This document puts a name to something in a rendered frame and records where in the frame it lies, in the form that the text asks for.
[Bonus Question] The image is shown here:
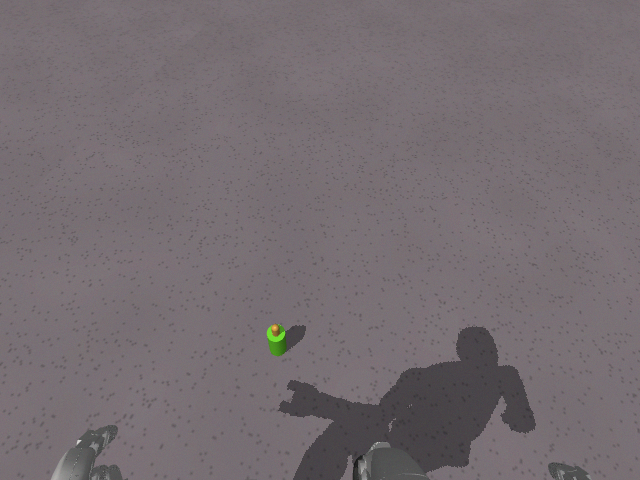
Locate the right robot hand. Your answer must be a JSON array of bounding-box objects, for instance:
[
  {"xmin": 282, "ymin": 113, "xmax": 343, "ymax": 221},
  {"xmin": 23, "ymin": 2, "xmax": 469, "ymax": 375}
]
[{"xmin": 548, "ymin": 462, "xmax": 591, "ymax": 480}]

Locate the bottle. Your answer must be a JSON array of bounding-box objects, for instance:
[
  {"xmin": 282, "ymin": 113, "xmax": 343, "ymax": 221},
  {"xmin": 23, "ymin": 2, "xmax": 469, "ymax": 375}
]
[{"xmin": 267, "ymin": 324, "xmax": 287, "ymax": 356}]

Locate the left robot hand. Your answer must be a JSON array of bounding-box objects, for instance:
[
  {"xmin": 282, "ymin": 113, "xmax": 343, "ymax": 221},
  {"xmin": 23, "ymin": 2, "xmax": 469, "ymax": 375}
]
[{"xmin": 51, "ymin": 425, "xmax": 128, "ymax": 480}]

